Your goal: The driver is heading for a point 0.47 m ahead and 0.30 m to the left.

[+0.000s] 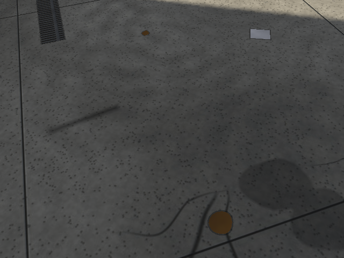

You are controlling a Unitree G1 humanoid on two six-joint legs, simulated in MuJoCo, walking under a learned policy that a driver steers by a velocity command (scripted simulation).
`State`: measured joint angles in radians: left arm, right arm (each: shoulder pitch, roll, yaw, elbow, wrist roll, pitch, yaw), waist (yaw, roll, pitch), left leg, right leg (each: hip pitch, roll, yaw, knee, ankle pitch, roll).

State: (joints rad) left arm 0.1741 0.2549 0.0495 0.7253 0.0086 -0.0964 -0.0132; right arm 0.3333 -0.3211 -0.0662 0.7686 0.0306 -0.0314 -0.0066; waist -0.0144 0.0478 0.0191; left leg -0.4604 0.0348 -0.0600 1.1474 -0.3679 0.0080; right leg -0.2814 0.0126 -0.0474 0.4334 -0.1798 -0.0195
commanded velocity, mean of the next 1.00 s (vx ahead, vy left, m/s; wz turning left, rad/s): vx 0.41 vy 0.00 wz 0.47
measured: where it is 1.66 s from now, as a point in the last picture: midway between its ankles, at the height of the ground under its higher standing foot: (139, 243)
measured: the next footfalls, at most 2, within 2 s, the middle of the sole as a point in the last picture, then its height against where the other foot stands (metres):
left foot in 0.34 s outside the picture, level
right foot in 0.82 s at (160, 214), level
